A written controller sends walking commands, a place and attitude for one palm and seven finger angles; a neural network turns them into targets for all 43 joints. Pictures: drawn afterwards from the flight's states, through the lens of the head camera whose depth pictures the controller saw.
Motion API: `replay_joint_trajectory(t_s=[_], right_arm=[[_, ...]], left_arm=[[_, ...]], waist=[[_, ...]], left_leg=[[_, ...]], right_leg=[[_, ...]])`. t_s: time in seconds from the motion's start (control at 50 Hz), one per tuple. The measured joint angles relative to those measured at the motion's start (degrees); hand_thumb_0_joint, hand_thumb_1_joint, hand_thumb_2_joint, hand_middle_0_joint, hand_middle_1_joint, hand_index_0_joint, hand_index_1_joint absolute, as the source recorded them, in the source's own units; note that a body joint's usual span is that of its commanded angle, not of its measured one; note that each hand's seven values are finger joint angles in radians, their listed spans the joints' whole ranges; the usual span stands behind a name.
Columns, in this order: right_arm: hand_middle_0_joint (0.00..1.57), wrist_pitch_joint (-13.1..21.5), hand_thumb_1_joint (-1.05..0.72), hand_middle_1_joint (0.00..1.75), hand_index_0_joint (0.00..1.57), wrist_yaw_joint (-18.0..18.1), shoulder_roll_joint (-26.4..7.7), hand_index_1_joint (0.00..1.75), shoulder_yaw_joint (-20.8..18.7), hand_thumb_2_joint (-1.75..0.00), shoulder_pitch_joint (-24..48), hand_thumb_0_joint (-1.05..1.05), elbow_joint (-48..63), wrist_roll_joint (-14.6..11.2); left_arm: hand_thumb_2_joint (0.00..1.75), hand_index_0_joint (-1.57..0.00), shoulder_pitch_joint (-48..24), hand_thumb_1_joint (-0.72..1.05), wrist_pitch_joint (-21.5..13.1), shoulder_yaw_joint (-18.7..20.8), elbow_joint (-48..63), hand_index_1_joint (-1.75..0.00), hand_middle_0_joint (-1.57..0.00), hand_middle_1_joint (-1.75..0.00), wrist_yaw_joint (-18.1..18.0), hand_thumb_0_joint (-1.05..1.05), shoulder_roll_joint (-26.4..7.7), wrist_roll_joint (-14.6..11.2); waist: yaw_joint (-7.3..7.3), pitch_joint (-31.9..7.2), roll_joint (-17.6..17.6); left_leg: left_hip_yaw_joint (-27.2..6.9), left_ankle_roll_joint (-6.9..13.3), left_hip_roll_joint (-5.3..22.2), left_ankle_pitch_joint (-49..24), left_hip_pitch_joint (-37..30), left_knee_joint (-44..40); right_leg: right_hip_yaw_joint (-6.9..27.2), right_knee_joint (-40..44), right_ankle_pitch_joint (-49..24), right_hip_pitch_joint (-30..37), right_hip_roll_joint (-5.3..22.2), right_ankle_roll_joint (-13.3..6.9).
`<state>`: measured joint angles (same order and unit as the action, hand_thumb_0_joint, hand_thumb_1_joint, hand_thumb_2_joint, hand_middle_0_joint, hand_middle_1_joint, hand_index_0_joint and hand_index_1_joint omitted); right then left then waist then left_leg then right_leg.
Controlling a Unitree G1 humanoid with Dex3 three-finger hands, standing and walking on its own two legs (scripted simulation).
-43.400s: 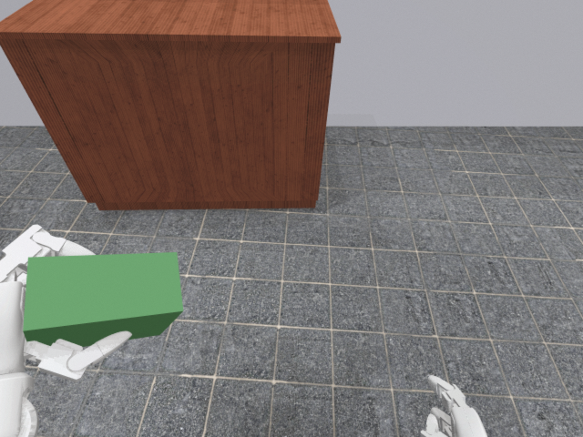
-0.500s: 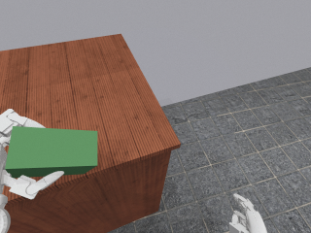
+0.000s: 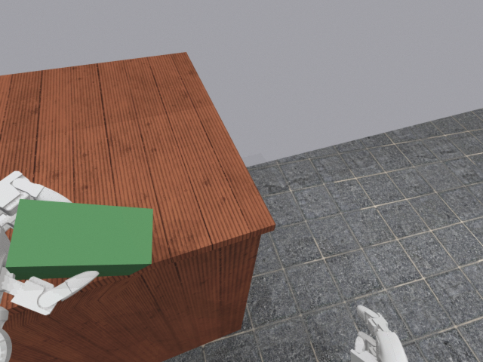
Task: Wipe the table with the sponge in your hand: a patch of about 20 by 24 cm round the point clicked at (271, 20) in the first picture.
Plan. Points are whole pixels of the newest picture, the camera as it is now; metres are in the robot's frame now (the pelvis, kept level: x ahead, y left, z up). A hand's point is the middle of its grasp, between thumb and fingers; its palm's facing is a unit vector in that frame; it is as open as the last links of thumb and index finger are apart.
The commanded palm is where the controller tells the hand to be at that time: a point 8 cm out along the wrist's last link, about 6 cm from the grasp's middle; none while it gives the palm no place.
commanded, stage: shuffle to correct the standing spot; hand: left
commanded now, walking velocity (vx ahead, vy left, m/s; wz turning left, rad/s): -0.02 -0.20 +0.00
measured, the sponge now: (104, 244) +0.23 +0.19 +0.14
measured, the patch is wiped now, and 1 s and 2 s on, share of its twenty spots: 0.00 0.00 0.00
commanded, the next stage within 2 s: none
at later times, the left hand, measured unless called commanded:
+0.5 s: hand (48, 238) +0.21 +0.24 +0.17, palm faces +0.32 -0.86 -0.41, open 10.5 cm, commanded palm +0.16 +0.28 +0.18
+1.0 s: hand (57, 239) +0.21 +0.23 +0.17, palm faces +0.33 -0.84 -0.42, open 10.5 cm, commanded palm +0.16 +0.27 +0.18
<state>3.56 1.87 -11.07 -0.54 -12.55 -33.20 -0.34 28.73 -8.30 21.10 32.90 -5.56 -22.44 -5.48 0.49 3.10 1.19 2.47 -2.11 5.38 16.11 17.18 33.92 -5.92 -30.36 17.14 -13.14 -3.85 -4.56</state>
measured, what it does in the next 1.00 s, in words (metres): stands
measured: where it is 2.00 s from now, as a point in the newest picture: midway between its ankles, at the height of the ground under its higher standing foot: outside the picture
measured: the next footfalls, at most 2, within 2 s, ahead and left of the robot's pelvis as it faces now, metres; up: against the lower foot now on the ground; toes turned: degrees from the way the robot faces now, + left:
none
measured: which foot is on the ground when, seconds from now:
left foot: down 0.00-1.00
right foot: down 0.00-1.00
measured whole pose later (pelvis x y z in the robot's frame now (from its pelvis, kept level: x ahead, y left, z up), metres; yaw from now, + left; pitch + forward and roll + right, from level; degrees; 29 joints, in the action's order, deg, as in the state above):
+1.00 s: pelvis +0.00 -0.01 +0.00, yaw +1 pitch +0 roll -1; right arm 3.3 1.4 -11.0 -0.6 -12.0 -31.9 -0.7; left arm 28.9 -7.8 21.6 33.1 -5.8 -23.5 -5.2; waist -0.2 3.7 -0.4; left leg 1.4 -2.5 6.2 15.7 17.7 33.8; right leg -6.9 -28.5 16.1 -12.6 -4.8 -5.5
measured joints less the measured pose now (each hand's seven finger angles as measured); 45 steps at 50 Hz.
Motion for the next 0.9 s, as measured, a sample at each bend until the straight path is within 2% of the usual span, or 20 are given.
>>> replay_joint_trajectory(t_s=[0.1, 0.28, 0.46, 0.58, 0.66, 0.78, 0.9], right_arm=[[0.2, -0.04, -0.9, 0.3, 0.2, 0.18, 0.14, 0.3, 0.02, -0.89, 0.38, 0.01, 0.4, 0.01], [0.2, -0.12, -0.9, 0.3, 0.2, -0.42, 0.2, 0.3, 0.01, -0.89, 0.5, 0.01, 1.1, -0.27], [0.2, -0.27, -0.9, 0.3, 0.2, 0.23, 0.0, 0.3, -0.14, -0.89, 0.05, 0.01, 0.47, -0.07], [0.2, -0.03, -0.9, 0.3, 0.2, -0.33, 0.28, 0.3, 0.1, -0.89, 0.15, 0.01, 1.21, -0.31], [0.2, -0.12, -0.9, 0.3, 0.2, -0.4, 0.1, 0.3, 0.04, -0.89, -0.19, 0.01, 0.74, -0.38], [0.2, -0.34, -0.9, 0.3, 0.2, 0.14, -0.34, 0.3, -0.19, -0.89, -0.59, 0.01, -0.25, -0.11], [0.2, -0.28, -0.9, 0.3, 0.2, -0.04, 0.03, 0.3, -0.04, -0.89, 0.2, 0.01, 0.58, -0.2]], left_arm=[[1.04, -0.71, -1.58, -0.54, 0.02, -0.05, -0.45, -1.31, -0.7, -1.31, 0.45, -0.01, -0.45, 0.29], [1.04, -0.71, -0.11, -0.54, 0.28, 0.7, 0.57, -1.31, -0.7, -1.31, 0.01, -0.01, -0.91, -0.06], [1.04, -0.71, -0.71, -0.54, 0.07, 0.25, 0.16, -1.31, -0.7, -1.31, 0.27, -0.01, -1.15, 0.15], [1.04, -0.71, -0.38, -0.54, -0.02, 0.84, -0.01, -1.31, -0.7, -1.31, 0.18, -0.01, -1.3, 0.34], [1.04, -0.71, 0.44, -0.54, 0.29, 0.7, 0.24, -1.31, -0.7, -1.31, -0.26, -0.01, -0.79, 0.08], [1.04, -0.71, 0.08, -0.54, 0.47, -0.06, -0.08, -1.31, -0.7, -1.31, -0.39, -0.01, -0.09, 0.06], [1.04, -0.72, -0.96, -0.54, 0.34, 0.27, -0.47, -1.31, -0.7, -1.31, -0.02, -0.01, -1.08, 0.65]], waist=[[0.1, 0.83, -0.49], [-0.59, 0.57, -0.8], [-0.63, 0.83, -0.38], [-0.61, 1.19, -1.63], [-0.61, 0.41, -1.56], [-0.47, -0.01, -0.63], [-0.59, 1.01, -1.45]], left_leg=[[-0.38, 0.02, 0.28, -0.44, -0.05, -0.48], [-0.52, 0.23, 0.58, 0.1, 0.94, 0.75], [-0.38, 0.21, 0.15, -0.26, 0.06, -0.18], [-0.77, -0.11, 0.84, -0.76, 0.52, -0.43], [-0.68, 0.61, 0.66, -0.03, 1.07, 0.58], [-0.34, -0.09, -0.14, 0.0, 0.04, -0.07], [-1.14, -0.43, 0.56, -0.71, -0.12, -0.88]], right_leg=[[-0.31, 1.69, -1.01, 0.72, -0.36, 0.68], [-0.42, 1.23, -0.93, 0.05, -0.66, -0.29], [-0.32, 1.58, -0.97, 0.72, -0.22, 0.72], [-0.63, 3.21, -2.16, 0.91, -1.02, -0.1], [-0.57, 1.62, -1.18, 0.07, -0.81, -0.53], [-0.34, 0.21, 0.04, 0.18, 0.11, 0.02], [-1.02, 2.83, -1.4, 1.36, -0.77, -0.08]])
